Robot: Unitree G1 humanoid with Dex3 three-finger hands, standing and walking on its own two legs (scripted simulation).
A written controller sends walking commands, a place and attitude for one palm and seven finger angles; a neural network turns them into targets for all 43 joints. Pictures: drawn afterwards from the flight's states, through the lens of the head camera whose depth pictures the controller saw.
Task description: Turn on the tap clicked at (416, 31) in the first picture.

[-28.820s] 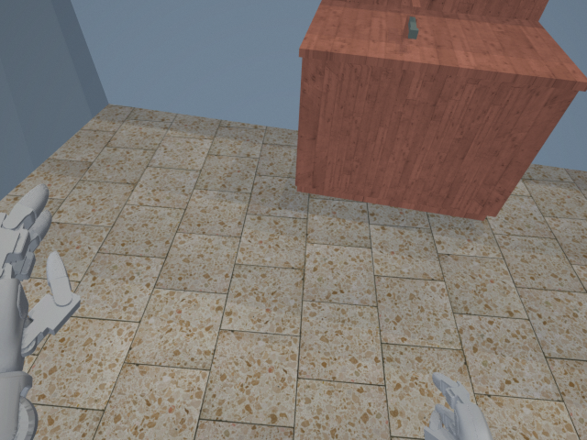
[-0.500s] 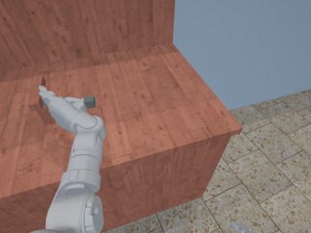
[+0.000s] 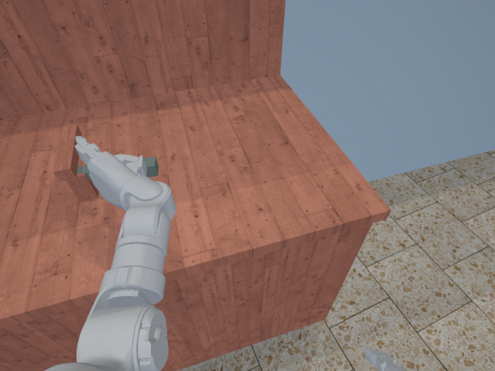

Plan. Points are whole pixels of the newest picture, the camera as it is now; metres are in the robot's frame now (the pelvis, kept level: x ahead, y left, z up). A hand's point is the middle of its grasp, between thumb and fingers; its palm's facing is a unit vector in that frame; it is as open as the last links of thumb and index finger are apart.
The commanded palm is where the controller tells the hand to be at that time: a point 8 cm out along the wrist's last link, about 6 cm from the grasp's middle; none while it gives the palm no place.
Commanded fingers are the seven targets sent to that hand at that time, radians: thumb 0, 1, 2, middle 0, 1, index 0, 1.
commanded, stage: lift the hand up off the lever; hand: left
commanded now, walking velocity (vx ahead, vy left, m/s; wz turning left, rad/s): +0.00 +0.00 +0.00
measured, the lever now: (150, 167) +0.49 +0.22 +0.06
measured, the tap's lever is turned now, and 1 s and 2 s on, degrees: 80 80 80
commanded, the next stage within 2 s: draw the hand back beside the body in 0.04 s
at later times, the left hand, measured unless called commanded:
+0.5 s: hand (124, 205) +0.34 +0.21 +0.13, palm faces +0.30 -0.93 -0.21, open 7.7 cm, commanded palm +0.30 +0.23 +0.15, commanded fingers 0.00 0.90 0.90 -0.17 -0.21 -0.17 -0.21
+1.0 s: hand (70, 230) +0.26 +0.23 +0.17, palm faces +0.28 -0.92 -0.28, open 7.6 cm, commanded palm +0.22 +0.27 +0.18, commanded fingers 0.00 0.90 0.90 -0.19 -0.28 -0.19 -0.28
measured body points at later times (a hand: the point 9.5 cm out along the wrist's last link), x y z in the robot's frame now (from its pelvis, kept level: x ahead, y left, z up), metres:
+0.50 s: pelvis +0.01 +0.00 +0.02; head -0.02 -0.01 +0.47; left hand +0.31 +0.25 +0.14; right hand +0.15 -0.25 -0.07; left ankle +0.02 +0.14 -0.72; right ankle -0.02 -0.07 -0.72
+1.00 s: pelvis +0.00 +0.02 +0.03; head -0.03 +0.00 +0.47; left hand +0.24 +0.28 +0.19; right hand +0.19 -0.20 -0.06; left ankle +0.02 +0.14 -0.72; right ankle -0.02 -0.07 -0.72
